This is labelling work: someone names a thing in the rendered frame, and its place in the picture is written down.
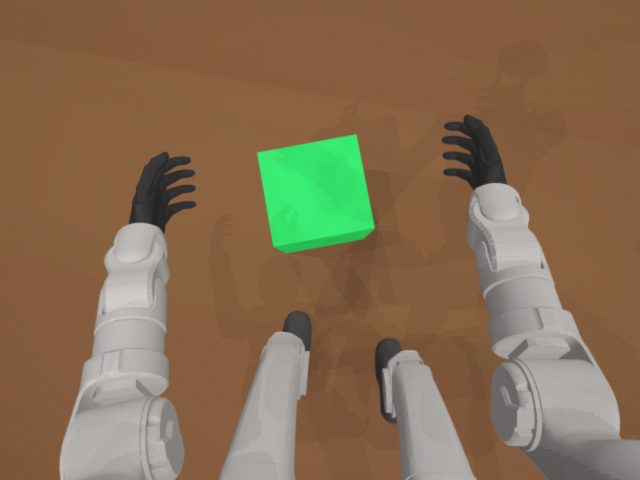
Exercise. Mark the right robot forearm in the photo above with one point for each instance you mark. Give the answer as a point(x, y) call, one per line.
point(526, 316)

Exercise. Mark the left robot forearm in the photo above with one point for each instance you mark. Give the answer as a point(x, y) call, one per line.
point(128, 357)

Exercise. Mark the carton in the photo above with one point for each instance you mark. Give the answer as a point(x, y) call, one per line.
point(316, 194)

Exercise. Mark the left robot upper arm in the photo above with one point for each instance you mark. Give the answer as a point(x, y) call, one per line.
point(138, 439)

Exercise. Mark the right robot upper arm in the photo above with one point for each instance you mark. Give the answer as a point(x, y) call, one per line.
point(561, 414)

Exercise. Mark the right robot foot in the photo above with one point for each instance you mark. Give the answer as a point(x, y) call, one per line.
point(385, 350)

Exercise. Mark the robot right shin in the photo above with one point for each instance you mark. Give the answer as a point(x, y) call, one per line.
point(407, 355)

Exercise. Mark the left robot hand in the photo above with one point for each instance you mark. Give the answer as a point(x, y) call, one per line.
point(150, 203)

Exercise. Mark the right robot hand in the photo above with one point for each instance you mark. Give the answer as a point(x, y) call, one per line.
point(484, 161)

